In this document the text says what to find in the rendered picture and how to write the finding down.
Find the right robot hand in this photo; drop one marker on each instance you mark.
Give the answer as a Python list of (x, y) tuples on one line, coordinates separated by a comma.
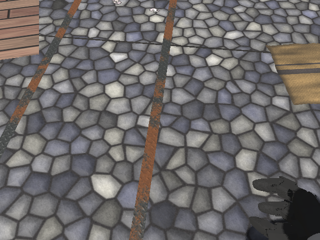
[(303, 212)]

